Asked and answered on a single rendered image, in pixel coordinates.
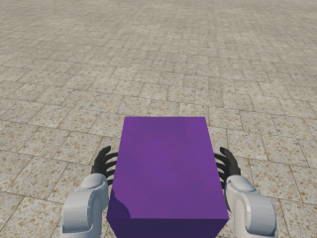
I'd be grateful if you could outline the robot right forearm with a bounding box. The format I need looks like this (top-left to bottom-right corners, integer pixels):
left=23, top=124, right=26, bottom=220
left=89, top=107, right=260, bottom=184
left=224, top=175, right=278, bottom=238

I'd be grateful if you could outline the left robot hand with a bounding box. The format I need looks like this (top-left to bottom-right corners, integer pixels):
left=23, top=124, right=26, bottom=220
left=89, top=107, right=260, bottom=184
left=90, top=146, right=118, bottom=186

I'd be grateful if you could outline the right robot hand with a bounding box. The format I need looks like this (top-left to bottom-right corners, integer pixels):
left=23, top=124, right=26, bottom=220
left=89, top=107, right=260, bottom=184
left=214, top=147, right=241, bottom=189

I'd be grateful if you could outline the robot left forearm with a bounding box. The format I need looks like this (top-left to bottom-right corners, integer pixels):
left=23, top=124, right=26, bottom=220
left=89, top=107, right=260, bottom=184
left=58, top=173, right=109, bottom=238

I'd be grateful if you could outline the carton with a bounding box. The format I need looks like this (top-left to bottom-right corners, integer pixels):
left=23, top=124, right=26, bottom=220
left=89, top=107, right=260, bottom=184
left=106, top=116, right=230, bottom=238

